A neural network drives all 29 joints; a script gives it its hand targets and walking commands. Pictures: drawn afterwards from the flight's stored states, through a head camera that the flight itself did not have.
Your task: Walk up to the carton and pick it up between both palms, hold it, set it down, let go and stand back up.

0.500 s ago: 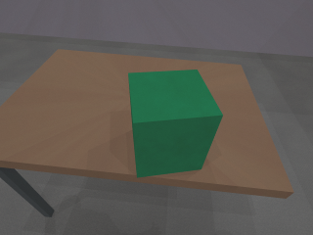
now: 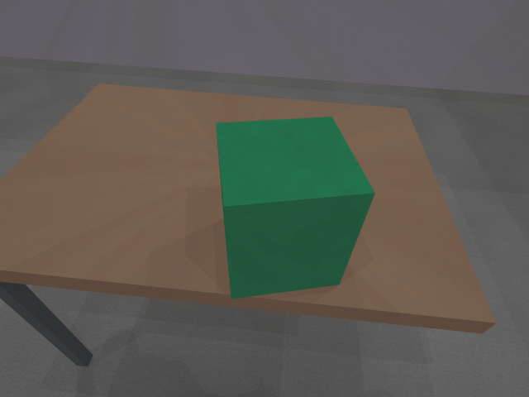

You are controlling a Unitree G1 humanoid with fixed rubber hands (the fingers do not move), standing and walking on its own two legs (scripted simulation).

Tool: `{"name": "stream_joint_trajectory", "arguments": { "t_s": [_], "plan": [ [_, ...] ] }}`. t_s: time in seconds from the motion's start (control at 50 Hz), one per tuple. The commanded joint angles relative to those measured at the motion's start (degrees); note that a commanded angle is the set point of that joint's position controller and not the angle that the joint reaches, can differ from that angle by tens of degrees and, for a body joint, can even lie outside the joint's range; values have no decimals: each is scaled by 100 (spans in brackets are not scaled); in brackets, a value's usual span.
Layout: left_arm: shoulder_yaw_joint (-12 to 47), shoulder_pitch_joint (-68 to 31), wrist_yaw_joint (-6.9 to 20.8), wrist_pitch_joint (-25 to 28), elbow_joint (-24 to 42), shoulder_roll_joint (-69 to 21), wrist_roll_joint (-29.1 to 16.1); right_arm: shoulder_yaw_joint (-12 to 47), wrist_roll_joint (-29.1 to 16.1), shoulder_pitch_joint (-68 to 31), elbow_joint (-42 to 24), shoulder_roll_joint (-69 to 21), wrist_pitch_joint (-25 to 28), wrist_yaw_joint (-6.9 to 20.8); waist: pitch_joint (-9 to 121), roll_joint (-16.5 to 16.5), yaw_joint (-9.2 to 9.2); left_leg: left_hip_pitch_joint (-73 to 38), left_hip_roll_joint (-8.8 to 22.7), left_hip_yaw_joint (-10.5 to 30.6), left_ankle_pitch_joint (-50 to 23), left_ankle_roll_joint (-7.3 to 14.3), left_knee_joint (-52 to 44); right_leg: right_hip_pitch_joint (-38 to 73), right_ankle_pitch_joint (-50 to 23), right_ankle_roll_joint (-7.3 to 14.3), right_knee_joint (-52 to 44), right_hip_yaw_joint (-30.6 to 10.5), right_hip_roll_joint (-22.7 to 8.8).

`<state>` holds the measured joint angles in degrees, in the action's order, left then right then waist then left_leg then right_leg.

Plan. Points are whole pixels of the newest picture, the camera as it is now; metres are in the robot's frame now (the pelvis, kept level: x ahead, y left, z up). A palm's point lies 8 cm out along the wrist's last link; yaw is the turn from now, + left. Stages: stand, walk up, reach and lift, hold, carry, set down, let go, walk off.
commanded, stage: stand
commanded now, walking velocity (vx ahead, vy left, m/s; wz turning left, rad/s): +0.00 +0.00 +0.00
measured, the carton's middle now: (281, 208) +0.45 -0.01 +0.04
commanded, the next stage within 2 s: none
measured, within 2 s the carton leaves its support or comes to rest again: neither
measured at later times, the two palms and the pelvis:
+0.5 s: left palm out of the picture +0.08 +0.29 -0.11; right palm out of the picture +0.08 -0.29 -0.11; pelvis +0.00 +0.00 +0.00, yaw +0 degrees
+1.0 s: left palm out of the picture +0.08 +0.29 -0.11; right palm out of the picture +0.08 -0.29 -0.11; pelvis +0.00 +0.00 +0.00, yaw +0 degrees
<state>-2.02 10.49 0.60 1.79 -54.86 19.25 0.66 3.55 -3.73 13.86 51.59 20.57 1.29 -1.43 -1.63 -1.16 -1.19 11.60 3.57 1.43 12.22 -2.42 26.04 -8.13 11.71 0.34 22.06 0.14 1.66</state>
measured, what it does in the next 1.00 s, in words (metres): stands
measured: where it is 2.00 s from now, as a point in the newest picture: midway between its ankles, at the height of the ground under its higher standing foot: outside the picture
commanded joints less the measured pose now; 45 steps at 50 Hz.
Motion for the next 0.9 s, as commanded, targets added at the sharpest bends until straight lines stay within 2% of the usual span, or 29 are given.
{"name": "stream_joint_trajectory", "arguments": {
  "t_s": [0.0, 0.02, 0.04, 0.12, 0.14, 0.16, 0.18, 0.22, 0.26, 0.28, 0.32, 0.36, 0.4, 0.44, 0.46, 0.48, 0.52, 0.54, 0.56, 0.6, 0.62, 0.64, 0.66, 0.74, 0.76, 0.8, 0.82, 0.84, 0.88],
  "plan": [
    [-207, -216, -19, 106, 190, 1218, -154, -547, 413, -124, -105, 1238, 64, -43, -226, -38, 79, -172, 425, 456, -365, 356, -660, -39, 11, 100, -595, -661, -873],
    [-164, -269, -44, 81, 217, 1131, -166, -543, 379, -195, -106, 1153, 49, -51, -319, 21, 103, -91, 436, 445, -306, 359, -731, -38, -36, 127, -616, -661, -931],
    [-247, -144, -77, 70, 142, 1349, -160, -482, 392, -237, -125, 1143, 55, -30, -45, -316, 81, -119, 410, 544, -405, 356, -744, 136, -103, 95, -573, -632, -888],
    [-214, -138, -34, 59, 173, 1147, -193, -588, 433, -222, -6, 1346, 82, -107, -160, 68, 65, -144, 434, 524, -564, 403, -697, 6, -412, 112, -523, -574, -928],
    [-230, -166, -68, 96, 118, 1226, -124, -555, 452, -207, -24, 1275, 73, -107, -178, -183, 36, -210, 423, 504, -771, 355, -673, 77, -636, 120, -526, -642, -879],
    [-229, -88, -74, 134, 127, 1209, -133, -570, 396, -89, 13, 1253, 72, -79, 5, 76, 104, -341, 442, 551, -624, 411, -680, 89, -814, 107, -577, -662, -929],
    [-197, -183, -75, 114, 136, 1167, -145, -491, 415, 60, 32, 1017, 74, -45, -200, 46, 145, -315, 429, 470, -498, 364, -667, -57, -368, 117, -489, -594, -846],
    [-167, -98, -61, 99, 131, 1129, -200, -499, 378, -204, -61, 1094, 90, -55, -84, -394, 27, -216, 442, 541, -709, 346, -647, 103, -470, 121, -442, -634, -910],
    [-226, -230, -73, 71, 162, 1326, -166, -523, 383, -158, -24, 1136, 64, -39, -157, 122, 103, -180, 339, 427, -260, 318, -588, -93, 98, 101, -733, -739, -850],
    [-134, -190, -53, 70, 178, 1088, -99, -507, 447, -204, -27, 1022, 32, -14, -87, 163, 139, -211, 460, 489, -428, 350, -659, 4, -66, 120, -616, -590, -865],
    [-224, -393, -64, 84, 173, 1297, -110, -572, 394, -155, 33, 1252, 53, -50, -392, 42, 161, -214, 431, 401, -443, 337, -738, -246, -325, 154, -703, -793, -1008],
    [-242, -62, -102, 121, 131, 1304, -124, -563, 389, -41, 49, 1127, 72, -62, -119, -27, 167, -364, 453, 547, -659, 365, -747, 17, -641, 103, -659, -624, -934],
    [-168, -78, -93, 107, 100, 1097, -160, -533, 428, -180, -36, 1210, 103, -49, 118, -144, 74, -368, 457, 428, -693, 362, -632, 202, -781, 105, -504, -670, -917],
    [-175, -299, -80, 60, 123, 1085, -99, -536, 413, -265, -17, 1147, 68, -76, 144, 314, 105, -302, 460, 472, -601, 349, -711, 180, -560, 92, -501, -622, -898],
    [-145, -117, -52, 64, 155, 999, -127, -548, 446, -451, -23, 1189, 48, -40, -223, -46, -3, -113, 415, 422, -547, 338, -691, 123, -503, 79, -558, -547, -867],
    [-219, -116, -63, 93, 124, 1243, -140, -548, 418, -336, -33, 1210, 46, -51, -308, -218, 83, -91, 437, 417, -536, 349, -682, 31, -582, 112, -573, -713, -949],
    [-226, -157, -37, 47, 100, 1242, -138, -524, 433, -321, -81, 1114, 86, -49, 214, -293, 98, -451, 408, 408, -597, 307, -668, 95, -282, 136, -537, -661, -877],
    [-232, -121, -64, 81, 126, 1230, -182, -543, 412, -90, -6, 1281, 75, -73, 61, -83, 63, -352, 380, 457, -710, 342, -692, 107, -542, 108, -451, -574, -830],
    [-259, -288, -68, 89, 72, 1308, -147, -527, 384, -119, 71, 1091, 72, -49, -156, -200, 159, -260, 455, 462, -591, 366, -727, -1, -506, 116, -541, -750, -918],
    [-175, -73, -59, 97, 72, 1135, -165, -583, 403, 0, 81, 1280, 57, -61, -247, -80, 179, -297, 485, 470, -580, 385, -719, -104, -576, 51, -502, -570, -868],
    [-199, -31, -80, 91, 39, 1280, -164, -488, 361, 47, 74, 1068, 111, -3, -125, -281, 216, -356, 473, 497, -415, 334, -749, -117, -296, 100, -498, -673, -888],
    [-222, -346, -91, 13, 106, 1077, -93, -520, 456, -357, -21, 1051, 67, -42, -143, -46, 57, -160, 410, 457, -489, 319, -765, 1, -175, 80, -534, -471, -819],
    [-189, -206, -83, 22, 142, 1070, -134, -509, 389, -121, 81, 1048, 81, -67, -198, 51, 155, -384, 428, 506, -412, 337, -754, -231, -37, 102, -604, -604, -825],
    [-173, -393, -86, 57, 140, 1162, -107, -540, 452, -361, 47, 1121, 47, -29, -53, -254, 97, -236, 361, 397, -426, 322, -740, -39, 13, 112, -591, -654, -898],
    [-237, -317, -79, 118, 137, 1249, -151, -535, 403, -184, 136, 1087, 50, -50, -136, 82, 123, -187, 432, 498, -647, 370, -705, 46, -287, 100, -567, -724, -949],
    [-230, -205, -81, 106, 65, 1209, -123, -586, 431, -311, 101, 1269, 57, -79, -69, -171, 128, -323, 427, 448, -625, 350, -719, 36, -497, 98, -525, -585, -891],
    [-230, -203, -62, 99, 91, 1146, -131, -505, 397, -388, -3, 1117, 72, -48, 116, 19, 59, -281, 413, 541, -700, 338, -725, 204, -435, 95, -510, -578, -880],
    [-215, -243, -52, 137, 94, 1204, -121, -551, 378, -194, 150, 1251, 55, -53, -12, 107, 123, -296, 389, 453, -544, 341, -707, 64, -364, 104, -622, -641, -910],
    [-228, -234, -46, 86, 79, 1260, -142, -553, 430, -377, 30, 1203, 73, -33, -88, 124, 107, -283, 388, 395, -506, 336, -687, 7, -285, 48, -677, -578, -849]
  ]
}}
